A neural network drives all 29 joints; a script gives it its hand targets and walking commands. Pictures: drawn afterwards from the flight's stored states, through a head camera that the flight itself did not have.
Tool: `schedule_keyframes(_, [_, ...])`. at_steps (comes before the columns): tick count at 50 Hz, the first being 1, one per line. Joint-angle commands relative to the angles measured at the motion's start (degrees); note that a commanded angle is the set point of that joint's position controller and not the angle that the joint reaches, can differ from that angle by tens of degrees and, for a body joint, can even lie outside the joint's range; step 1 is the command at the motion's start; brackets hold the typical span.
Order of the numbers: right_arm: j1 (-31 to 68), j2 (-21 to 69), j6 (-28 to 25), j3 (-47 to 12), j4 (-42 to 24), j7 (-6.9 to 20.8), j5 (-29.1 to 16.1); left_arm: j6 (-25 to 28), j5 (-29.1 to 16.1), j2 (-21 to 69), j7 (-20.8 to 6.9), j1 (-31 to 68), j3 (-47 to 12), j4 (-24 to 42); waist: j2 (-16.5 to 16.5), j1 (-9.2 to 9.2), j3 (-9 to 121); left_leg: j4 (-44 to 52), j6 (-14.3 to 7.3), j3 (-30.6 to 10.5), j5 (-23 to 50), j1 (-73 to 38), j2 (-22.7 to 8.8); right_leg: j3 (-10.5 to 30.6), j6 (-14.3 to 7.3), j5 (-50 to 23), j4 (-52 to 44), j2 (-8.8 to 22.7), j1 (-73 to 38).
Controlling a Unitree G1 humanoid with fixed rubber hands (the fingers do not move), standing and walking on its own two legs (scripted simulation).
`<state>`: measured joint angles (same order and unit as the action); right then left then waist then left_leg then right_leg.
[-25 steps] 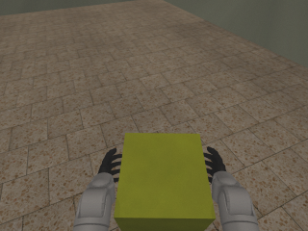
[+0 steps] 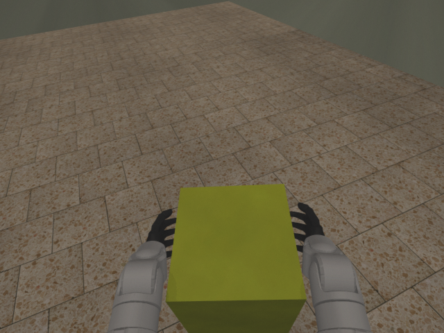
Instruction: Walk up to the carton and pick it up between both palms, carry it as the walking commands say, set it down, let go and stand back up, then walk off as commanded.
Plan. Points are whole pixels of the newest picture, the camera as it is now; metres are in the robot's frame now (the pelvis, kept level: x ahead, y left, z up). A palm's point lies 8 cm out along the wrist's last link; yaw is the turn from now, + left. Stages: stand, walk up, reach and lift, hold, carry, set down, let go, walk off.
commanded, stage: hold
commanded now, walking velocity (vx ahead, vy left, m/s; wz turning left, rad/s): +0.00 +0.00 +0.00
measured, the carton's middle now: (235, 266) +0.28 -0.01 -0.04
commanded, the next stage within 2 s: set down in 0.14 s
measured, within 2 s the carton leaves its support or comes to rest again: neither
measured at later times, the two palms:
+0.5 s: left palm (133, 254) +0.29 +0.18 +0.01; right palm (282, 231) +0.31 -0.10 +0.03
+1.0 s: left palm (163, 261) +0.34 +0.16 -0.11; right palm (287, 259) +0.32 -0.13 -0.10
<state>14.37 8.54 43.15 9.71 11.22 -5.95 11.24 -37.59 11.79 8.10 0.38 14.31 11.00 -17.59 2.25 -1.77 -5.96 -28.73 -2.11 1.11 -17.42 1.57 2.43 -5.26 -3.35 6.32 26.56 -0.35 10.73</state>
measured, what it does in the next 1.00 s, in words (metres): stands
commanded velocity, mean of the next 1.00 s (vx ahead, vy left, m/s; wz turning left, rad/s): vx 0.00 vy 0.00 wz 0.00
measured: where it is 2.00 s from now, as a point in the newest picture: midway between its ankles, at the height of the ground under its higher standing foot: outside the picture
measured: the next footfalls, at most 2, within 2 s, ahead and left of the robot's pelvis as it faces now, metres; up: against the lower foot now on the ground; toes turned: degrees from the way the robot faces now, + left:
none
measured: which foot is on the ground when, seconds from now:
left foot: down 0.00-1.00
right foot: down 0.00-1.00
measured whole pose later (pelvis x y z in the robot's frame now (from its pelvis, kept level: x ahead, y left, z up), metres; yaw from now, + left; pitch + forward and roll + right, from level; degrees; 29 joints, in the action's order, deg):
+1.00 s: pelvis +0.01 +0.04 -0.04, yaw +4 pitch +16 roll +0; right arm 20.3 8.5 12.4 20.3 27.4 -2.1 12.6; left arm -8.6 10.4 7.5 4.7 24.1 13.1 -37.7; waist 2.4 -5.3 -1.6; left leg -47.6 -4.9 -0.8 -23.0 40.0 6.7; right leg 1.7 -0.1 11.9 43.3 -1.8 47.0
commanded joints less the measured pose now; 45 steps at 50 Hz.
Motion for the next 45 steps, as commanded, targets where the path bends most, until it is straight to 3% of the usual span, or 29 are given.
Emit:
schedule_keyframes(1, [32.52,51.29,-2.73,-31.22,-3.74,11.94,-14.75,4.49,-11.96,42.32,-12.39,38.89,-24.58,7.22,-3.88,2.09,18.82,10.41,-3.93,-9.9,-2.02,25.76,-1.46,12.12,4.75,4.8,-0.83,-0.41,-30.33])
schedule_keyframes(5, [32.99,51.67,-2.93,-27.36,2.91,12.25,-13.38,4.47,-9.62,42.86,-12.87,42.05,-22.44,1.7,2.08,1.27,16.96,9.98,-3.43,-9.84,-6.58,27.03,-1.24,12.82,4.35,9.68,-0.54,0.46,-29.83])
schedule_keyframes(6, [32.05,50.77,-2.87,-24.79,4.43,11.85,-12.25,4.64,-9.99,43.14,-13.45,42.14,-22.31,-0.26,-2.62,-0.61,14.37,9.4,-3.43,-9.65,-5.48,25.84,-0.95,12.31,4.66,10.24,-2.25,0.71,-27.6])
schedule_keyframes(7, [38.28,53.84,-3.3,-26.75,3.03,11.67,-13.64,5.27,-10.76,44.64,-14.21,44.76,-21.88,-2.34,-2.43,0.23,17.59,8.66,-3.84,-10.32,-7.05,27.22,-1.09,13.37,5.35,12.69,-1.96,1.11,-30.03])
schedule_keyframes(8, [45.14,60.65,-3.98,-28.85,7.28,13.16,-12.11,6.77,-6.85,46.52,-14.49,45.63,-16.43,-4.97,-4.85,7.88,15.86,5.86,-4.98,-11.6,-12.42,31.05,-2.69,18.04,4.39,22.33,-2.37,1.33,-29.06])
schedule_keyframes(11, [44.07,63.35,-5.51,-23.81,14.6,13.69,-9.52,9.55,-5.82,46.79,-15.59,51.53,-14.42,-8.07,-6.36,4.85,19.06,3.37,-4.98,-12.12,-10.02,27.91,-2.93,19.87,5.03,23.52,-2.33,2.03,-27.53])
schedule_keyframes(13, [42.67,62.86,-6.91,-18.27,19.99,13.73,-7.02,10.38,-7.16,48.48,-16.87,57.6,-17.47,-10.2,-4.24,-2.66,20.35,3.7,-4.77,-12.62,-13.76,25.76,-3.16,18.45,4.91,23.25,-1.28,1.07,-24.02])
schedule_keyframes(15, [47.44,62.11,-8.38,-16.13,21.08,13.33,-6.41,10.49,-5.67,48.26,-17.09,56.65,-13.34,-16.2,-0.8,-0.72,17.14,4.21,-4.56,-11.99,-13.28,27.42,-2.23,17.93,4.88,21.54,-1.2,1.55,-24.77])
schedule_keyframes(16, [44.25,60.48,-9.04,-12.04,23.59,13.48,-4.72,11.28,-6.51,48.45,-17.01,61.26,-15.87,-13.11,1.42,-5.1,15.16,4.94,-4.21,-13.2,-15.03,28.38,-2.85,16.98,4.09,19.82,0.0,0.77,-22.79])
schedule_keyframes(17, [46.1,62.34,-9.12,-13.34,23.96,13.31,-6.76,11.81,-6.72,47.87,-17.69,60.31,-14.51,-13.49,2.06,-2.95,18.09,3.64,-4.25,-12.85,-14.81,28.94,-2.8,18.3,4.92,20.43,-0.32,1.95,-25.91])
schedule_keyframes(18, [48.25,57.48,-9.68,-8.13,25.78,14.0,-4.52,11.31,-4.42,48.45,-17.18,61.37,-11.85,-16.85,5.12,-4.62,15.81,6.11,-4.4,-13.9,-19.65,28.82,-3.95,15.48,4.19,21.31,2.01,0.43,-23.32])
schedule_keyframes(20, [48.41,57.96,-9.16,-6.47,28.74,13.33,-3.43,11.05,-1.84,45.45,-16.22,56.36,-5.66,-22.82,4.43,-1.34,11.46,5.94,-5.1,-13.8,-20.1,35.84,-3.67,16.11,4.37,19.62,2.97,0.51,-28.61])
schedule_keyframes(21, [46.76,57.73,-9.28,-5.03,29.56,12.76,-3.18,12.49,-3.02,43.83,-16.37,61.01,-6.87,-19.91,2.86,-4.01,10.65,5.27,-4.89,-13.48,-18.78,35.49,-3.45,16.68,4.77,19.35,1.69,0.86,-27.09])
schedule_keyframes(23, [49.86,58.01,-9.65,-5.8,30.25,12.72,-3.13,13.6,-2.94,44.46,-16.26,62.93,-4.62,-19.95,2.1,-1.86,14.81,3.93,-5.24,-13.61,-20.56,35.1,-3.5,18.26,4.86,23.74,2.4,1.47,-27.17])
schedule_keyframes(25, [50.09,52.36,-10.48,-1.24,30.37,12.57,-0.18,13.96,-2.0,42.87,-14.9,63.34,-3.45,-21.65,1.88,-5.16,10.23,6.73,-5.52,-15.62,-21.78,38.85,-4.79,14.46,4.5,19.54,5.12,0.09,-25.78])
schedule_keyframes(26, [49.93,54.32,-11.37,-4.29,30.13,12.68,-0.89,14.84,-2.55,43.8,-15.34,63.16,-3.96,-22.1,0.76,-2.96,14.27,4.33,-5.09,-14.1,-17.54,35.43,-3.75,16.32,4.52,18.93,3.8,1.01,-25.12])
schedule_keyframes(28, [49.1,54.08,-12.82,-4.93,28.71,12.5,-0.91,15.69,-2.08,44.23,-14.67,61.27,-3.93,-24.52,-1.07,-3.39,15.23,3.32,-5.12,-13.96,-15.96,35.64,-3.37,16.47,4.16,16.98,4.82,0.93,-22.78])
schedule_keyframes(29, [47.24,55.28,-13.68,-6.05,28.4,12.24,-1.56,16.96,-0.78,42.64,-14.69,58.8,-2.26,-24.54,-1.62,-0.62,16.88,1.7,-5.37,-13.85,-12.96,37.76,-2.8,18.03,4.47,15.71,5.15,1.64,-24.78])
schedule_keyframes(32, [43.33,52.27,-16.81,-7.44,24.21,12.15,-0.22,19.09,-2.51,48.65,-14.01,56.36,-8.26,-24.8,-0.65,-6.33,18.77,2.3,-4.88,-14.08,-10.99,36.05,-2.45,16.1,3.91,8.03,6.75,-0.07,-22.21])
schedule_keyframes(33, [44.29,51.86,-16.91,-7.48,24.11,11.7,0.83,19.53,-1.38,47.93,-13.72,53.5,-5.48,-26.98,-3.51,-5.06,17.73,2.51,-5.63,-14.81,-9.5,36.76,-2.65,15.49,4.42,5.61,7.55,0.0,-22.06])
schedule_keyframes(34, [42.4,50.87,-18.07,-7.35,23.45,12.74,0.21,20.27,-2.04,51.06,-12.53,51.46,-8.33,-26.62,-0.3,-5.71,18.01,5.16,-4.91,-15.3,-7.7,38.51,-2.95,12.58,3.45,-2.16,10.48,-1.1,-20.75])
schedule_keyframes(35, [44.07,52.71,-19.18,-11.84,21.5,13.22,-2.09,21.11,-1.56,49.2,-12.24,48.51,-7.65,-25.86,-1.34,-1.72,22.38,2.45,-4.71,-14.26,-3.28,35.7,-1.24,14.5,3.24,-3.55,9.14,0.78,-19.84])
schedule_keyframes(36, [40.28,50.18,-20.04,-11.23,21.98,13.41,-0.42,22.56,-3.06,48.8,-11.77,50.4,-9.44,-22.59,-1.89,-4.76,23.72,0.7,-3.66,-14.04,-0.79,37.39,-1.14,13.93,2.77,-7.89,10.35,0.6,-21.44])
schedule_keyframes(37, [42.21,51.44,-21.36,-15.1,20.24,14.08,-2.72,23.83,-2.92,49.65,-10.92,47.06,-9.48,-22.46,-2.99,-1.07,25.84,0.98,-3.93,-14.21,1.73,37.38,-1.0,13.63,3.18,-10.12,12.07,0.31,-20.97])
schedule_keyframes(38, [37.89,52.45,-22.56,-14.42,21.36,14.45,-1.67,25.19,-5.44,51.69,-10.55,49.99,-15.44,-18.08,-0.37,-5.42,29.04,0.3,-2.76,-15.29,2.94,33.3,-1.42,13.13,2.25,-10.27,12.26,-0.23,-18.17])
schedule_keyframes(39, [37.24,51.17,-23.22,-13.39,20.44,14.69,-0.83,26.0,-3.56,48.0,-9.86,46.69,-12.83,-18.87,-2.49,-3.62,27.8,-1.49,-2.84,-14.13,5.82,36.02,-0.98,11.95,2.6,-12.61,13.68,-1.07,-16.1])
schedule_keyframes(41, [34.45,50.49,-25.13,-15.61,20.11,14.87,-0.66,27.59,-3.5,48.83,-9.21,43.8,-15.03,-19.87,-4.47,-4.15,31.17,-4.23,-2.25,-13.54,10.45,38.52,-0.18,12.64,2.43,-17.38,14.83,-1.61,-14.12])
schedule_keyframes(44, [34.01,49.11,-29.36,-19.21,18.72,15.95,-2.02,30.78,-4.58,51.77,-7.23,45.37,-19.74,-17.43,-1.58,-4.79,39.14,-6.84,-0.23,-13.79,18.74,39.27,-0.8,12.16,1.93,-19.77,18.4,-2.48,-6.73])
schedule_keyframes(45, [34.23,50.89,-30.03,-20.17,18.73,16.02,-3.76,31.27,-3.48,49.75,-6.6,40.74,-19.26,-18.07,-0.15,-1.35,40.32,-8.19,-0.26,-14.19,23.69,38.23,-0.61,12.54,2.5,-19.69,19.57,-2.64,-5.62])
